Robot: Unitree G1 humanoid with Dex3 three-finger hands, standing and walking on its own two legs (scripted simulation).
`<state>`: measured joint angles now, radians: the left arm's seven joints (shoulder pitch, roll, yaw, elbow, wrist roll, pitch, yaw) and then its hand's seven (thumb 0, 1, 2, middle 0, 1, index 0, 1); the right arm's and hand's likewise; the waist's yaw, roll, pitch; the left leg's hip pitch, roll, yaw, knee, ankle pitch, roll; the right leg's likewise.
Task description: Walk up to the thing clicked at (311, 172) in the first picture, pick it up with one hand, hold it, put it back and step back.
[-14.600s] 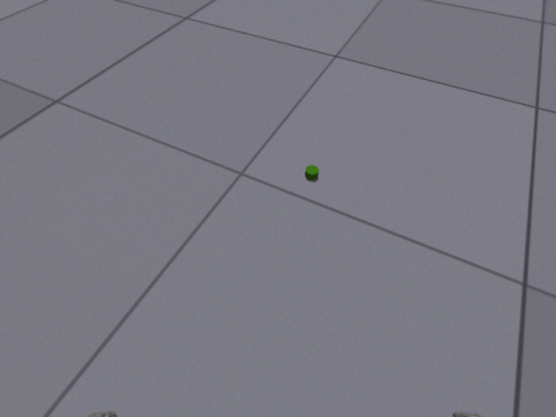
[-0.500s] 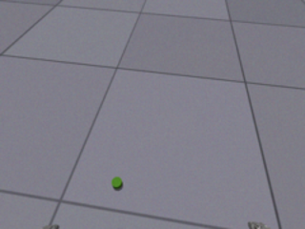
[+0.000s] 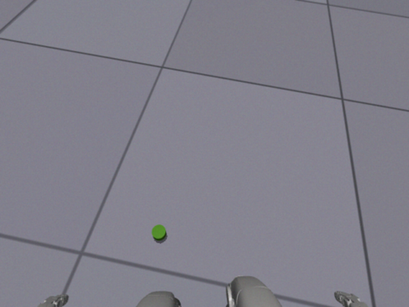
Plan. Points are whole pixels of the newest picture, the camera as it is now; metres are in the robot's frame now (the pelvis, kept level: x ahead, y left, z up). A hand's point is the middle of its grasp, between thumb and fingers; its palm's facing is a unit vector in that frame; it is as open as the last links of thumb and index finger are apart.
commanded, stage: walk up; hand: left
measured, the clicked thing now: (159, 232) +0.41 +0.19 -0.76
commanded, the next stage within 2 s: none
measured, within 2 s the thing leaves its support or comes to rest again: neither
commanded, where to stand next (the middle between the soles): +0.01 -0.03 m, yaw -3 degrees
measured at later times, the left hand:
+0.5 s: hand out of the picture +0.08 +0.22 -0.15, palm faces +0.00 -0.93 -0.37, open 7.4 cm
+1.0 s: hand out of the picture -0.05 +0.26 -0.12, palm faces +0.01 -0.87 -0.49, open 7.4 cm
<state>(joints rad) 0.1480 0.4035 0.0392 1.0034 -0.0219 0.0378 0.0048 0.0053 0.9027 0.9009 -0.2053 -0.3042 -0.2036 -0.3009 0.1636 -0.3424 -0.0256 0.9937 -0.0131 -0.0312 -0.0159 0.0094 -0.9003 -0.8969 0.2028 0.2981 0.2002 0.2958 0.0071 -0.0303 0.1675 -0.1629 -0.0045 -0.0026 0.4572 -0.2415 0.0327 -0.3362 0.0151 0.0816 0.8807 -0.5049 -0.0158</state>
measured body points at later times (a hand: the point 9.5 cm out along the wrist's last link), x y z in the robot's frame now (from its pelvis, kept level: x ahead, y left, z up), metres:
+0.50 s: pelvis -0.07 -0.03 -0.02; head -0.01 -0.03 +0.42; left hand +0.08 +0.27 -0.13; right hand +0.02 -0.35 -0.15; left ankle -0.12 +0.08 -0.73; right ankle +0.04 -0.13 -0.74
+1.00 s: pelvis -0.04 -0.04 -0.01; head -0.04 -0.07 +0.44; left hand -0.05 +0.30 -0.09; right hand +0.05 -0.35 -0.13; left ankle -0.01 +0.11 -0.68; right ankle -0.04 -0.16 -0.74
